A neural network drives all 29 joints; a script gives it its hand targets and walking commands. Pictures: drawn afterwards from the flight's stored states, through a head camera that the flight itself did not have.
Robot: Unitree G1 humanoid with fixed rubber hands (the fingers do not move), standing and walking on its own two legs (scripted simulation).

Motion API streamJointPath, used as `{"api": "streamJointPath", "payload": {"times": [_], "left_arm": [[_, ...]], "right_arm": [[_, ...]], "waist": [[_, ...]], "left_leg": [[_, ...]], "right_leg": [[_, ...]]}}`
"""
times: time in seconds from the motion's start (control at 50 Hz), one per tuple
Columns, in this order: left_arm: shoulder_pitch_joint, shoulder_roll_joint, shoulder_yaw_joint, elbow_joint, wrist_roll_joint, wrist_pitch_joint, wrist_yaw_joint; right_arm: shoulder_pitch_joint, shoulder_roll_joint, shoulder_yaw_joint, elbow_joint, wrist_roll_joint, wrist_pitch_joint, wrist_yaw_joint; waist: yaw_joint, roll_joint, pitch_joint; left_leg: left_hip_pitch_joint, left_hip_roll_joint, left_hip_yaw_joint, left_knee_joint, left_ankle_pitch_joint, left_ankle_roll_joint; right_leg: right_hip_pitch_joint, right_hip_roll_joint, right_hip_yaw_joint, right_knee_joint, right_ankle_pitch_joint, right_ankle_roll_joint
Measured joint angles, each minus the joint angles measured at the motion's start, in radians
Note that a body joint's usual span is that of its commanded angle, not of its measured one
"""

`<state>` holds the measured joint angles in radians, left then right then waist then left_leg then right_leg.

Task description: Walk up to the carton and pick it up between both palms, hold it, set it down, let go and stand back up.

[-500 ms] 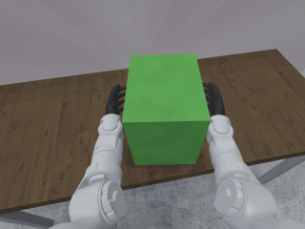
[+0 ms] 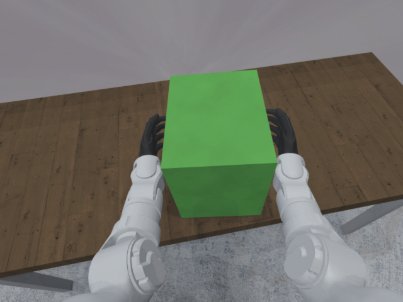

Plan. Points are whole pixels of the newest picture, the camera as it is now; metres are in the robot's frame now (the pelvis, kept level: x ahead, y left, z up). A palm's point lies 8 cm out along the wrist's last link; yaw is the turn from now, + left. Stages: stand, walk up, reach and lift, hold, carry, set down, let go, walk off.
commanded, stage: set down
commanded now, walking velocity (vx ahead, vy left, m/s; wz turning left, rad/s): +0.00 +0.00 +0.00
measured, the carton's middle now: (217, 148) +0.44 +0.00 -0.01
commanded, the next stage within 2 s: none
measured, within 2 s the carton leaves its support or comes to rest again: rests again in 0.16 s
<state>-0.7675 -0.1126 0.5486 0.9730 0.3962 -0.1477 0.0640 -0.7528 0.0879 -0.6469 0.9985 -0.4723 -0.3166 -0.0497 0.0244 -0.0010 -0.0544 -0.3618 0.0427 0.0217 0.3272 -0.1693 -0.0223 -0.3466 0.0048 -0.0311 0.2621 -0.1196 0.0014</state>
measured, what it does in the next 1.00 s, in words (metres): stands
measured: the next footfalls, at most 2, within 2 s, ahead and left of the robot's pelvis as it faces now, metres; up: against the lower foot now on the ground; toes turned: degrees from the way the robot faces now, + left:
none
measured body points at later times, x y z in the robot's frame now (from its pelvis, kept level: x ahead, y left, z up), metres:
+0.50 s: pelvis +0.00 +0.00 +0.00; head +0.08 +0.01 +0.44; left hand +0.42 +0.14 +0.03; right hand +0.42 -0.14 +0.04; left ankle -0.02 +0.13 -0.75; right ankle -0.01 -0.12 -0.75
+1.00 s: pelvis +0.00 +0.00 +0.00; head +0.08 +0.01 +0.44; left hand +0.41 +0.14 +0.03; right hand +0.41 -0.14 +0.03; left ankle -0.02 +0.13 -0.75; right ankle -0.01 -0.12 -0.75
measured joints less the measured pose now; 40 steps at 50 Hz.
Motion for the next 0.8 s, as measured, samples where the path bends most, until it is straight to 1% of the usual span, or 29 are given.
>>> {"api": "streamJointPath", "payload": {"times": [0.14,0.3,0.8], "left_arm": [[-0.012,0.008,0.009,0.03,0.008,-0.029,0.003],[-0.02,0.006,0.026,0.037,0.023,-0.045,0.001],[-0.003,-0.029,0.064,-0.02,0.072,-0.058,-0.018]], "right_arm": [[-0.008,0.0,-0.01,0.01,-0.011,-0.015,-0.003],[-0.011,0.003,-0.027,0.007,-0.027,-0.025,-0.001],[0.01,0.018,-0.051,-0.033,-0.051,-0.043,0.019]], "waist": [[-0.002,0.004,0.0],[-0.001,0.001,0.005],[0.003,-0.008,0.034]], "left_leg": [[-0.009,-0.002,0.0,-0.002,0.006,0.002],[-0.01,-0.004,0.002,-0.009,0.012,0.004],[0.009,-0.007,0.009,-0.015,0.012,0.008]], "right_leg": [[-0.011,-0.002,-0.001,0.002,0.003,0.001],[-0.016,-0.004,0.001,0.002,0.006,0.001],[-0.004,-0.008,0.006,0.007,0.001,0.003]]}}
